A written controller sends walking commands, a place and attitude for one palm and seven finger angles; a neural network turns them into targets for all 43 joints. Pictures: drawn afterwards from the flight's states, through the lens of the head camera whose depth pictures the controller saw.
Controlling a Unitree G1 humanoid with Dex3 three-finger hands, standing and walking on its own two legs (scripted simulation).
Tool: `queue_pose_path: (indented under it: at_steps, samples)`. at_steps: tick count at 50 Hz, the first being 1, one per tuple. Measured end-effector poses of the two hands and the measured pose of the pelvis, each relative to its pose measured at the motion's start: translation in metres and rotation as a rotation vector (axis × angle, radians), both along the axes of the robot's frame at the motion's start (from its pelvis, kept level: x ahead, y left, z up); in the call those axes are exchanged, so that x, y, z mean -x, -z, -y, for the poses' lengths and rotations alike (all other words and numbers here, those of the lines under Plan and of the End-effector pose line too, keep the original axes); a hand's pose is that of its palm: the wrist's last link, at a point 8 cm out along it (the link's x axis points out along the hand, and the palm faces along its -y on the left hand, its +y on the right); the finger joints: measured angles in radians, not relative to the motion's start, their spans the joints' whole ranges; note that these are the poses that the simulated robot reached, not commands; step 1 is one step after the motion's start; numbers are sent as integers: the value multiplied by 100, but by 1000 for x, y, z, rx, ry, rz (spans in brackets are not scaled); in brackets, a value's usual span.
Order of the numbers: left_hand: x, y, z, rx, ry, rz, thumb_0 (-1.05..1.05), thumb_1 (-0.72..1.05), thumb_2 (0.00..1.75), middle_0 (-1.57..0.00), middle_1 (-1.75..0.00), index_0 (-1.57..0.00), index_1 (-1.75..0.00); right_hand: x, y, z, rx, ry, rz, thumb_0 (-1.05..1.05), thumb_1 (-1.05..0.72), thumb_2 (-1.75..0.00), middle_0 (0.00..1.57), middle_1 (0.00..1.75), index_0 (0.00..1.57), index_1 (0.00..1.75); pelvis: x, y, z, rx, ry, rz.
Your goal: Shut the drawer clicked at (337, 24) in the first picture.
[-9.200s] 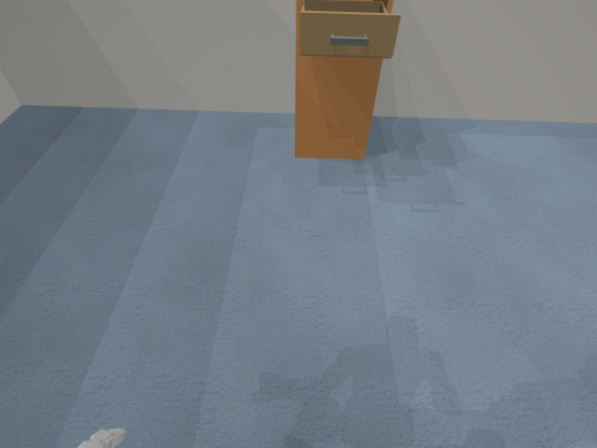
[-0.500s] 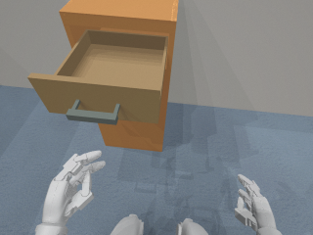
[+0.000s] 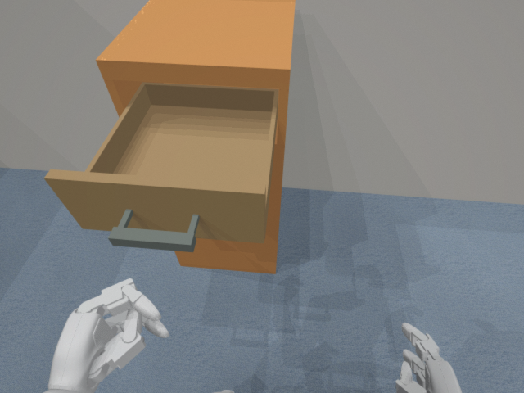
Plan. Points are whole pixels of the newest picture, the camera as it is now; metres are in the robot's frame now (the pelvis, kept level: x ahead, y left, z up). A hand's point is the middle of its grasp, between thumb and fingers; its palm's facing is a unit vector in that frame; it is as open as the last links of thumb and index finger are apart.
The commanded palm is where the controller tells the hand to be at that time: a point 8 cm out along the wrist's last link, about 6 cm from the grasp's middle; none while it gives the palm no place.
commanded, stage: raise the hand and make a fist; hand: left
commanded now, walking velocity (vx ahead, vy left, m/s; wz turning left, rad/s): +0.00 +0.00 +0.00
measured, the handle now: (157, 228) +0.36 +0.20 +0.04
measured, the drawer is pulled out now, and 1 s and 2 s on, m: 0.29 0.29 0.29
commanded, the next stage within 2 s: bring the fist close to the handle in 0.94 s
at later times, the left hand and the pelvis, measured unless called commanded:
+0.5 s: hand (131, 346) +0.16 +0.15 +0.13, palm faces -0.03 -1.00 -0.05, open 3.2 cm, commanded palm +0.12 +0.21 +0.14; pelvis +0.01 +0.02 +0.01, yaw +0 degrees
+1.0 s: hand (136, 344) +0.16 +0.14 +0.13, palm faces +0.01 -1.00 -0.08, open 3.3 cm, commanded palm +0.12 +0.20 +0.14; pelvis +0.00 -0.01 +0.02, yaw +0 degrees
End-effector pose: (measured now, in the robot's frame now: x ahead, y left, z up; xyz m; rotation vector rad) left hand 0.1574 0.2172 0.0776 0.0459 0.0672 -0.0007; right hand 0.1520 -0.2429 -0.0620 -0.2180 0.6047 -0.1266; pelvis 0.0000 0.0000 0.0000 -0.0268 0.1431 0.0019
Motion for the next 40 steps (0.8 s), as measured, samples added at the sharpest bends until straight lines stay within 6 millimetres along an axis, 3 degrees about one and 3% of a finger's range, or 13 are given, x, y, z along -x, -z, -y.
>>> queue_pose_path:
  at_steps: [10,16,25,31,40]
  samples:
    - [6,-22,4,14,7,26,1,90,90,-118,-137,-119,-138,-52,-20,-34,-52,-52,117,2,-90,-90,20,30,20,30,-15,-4,-12,4,0,5]
    - [11,-34,4,15,1,49,1,90,90,-130,-149,-130,-150,-65,-25,-57,-86,-107,143,2,-90,-90,20,30,20,30,-14,-5,-17,9,-8,20]
    - [19,-53,13,1,35,65,1,90,90,-138,-158,-138,-159,-52,-28,-63,-107,-105,138,2,-90,-90,20,30,21,30,-11,-8,-18,6,-4,53]
    - [23,-61,10,-12,8,78,1,90,90,-139,-159,-140,-160,-37,-27,-51,-98,-80,126,2,-90,-90,20,30,21,30,-7,-11,-14,5,-4,77]
    - [24,-53,17,-15,23,37,1,90,90,-140,-160,-140,-160,-22,-26,-29,-70,-45,120,2,-90,-90,20,30,20,30,-2,-14,-5,-2,-3,86]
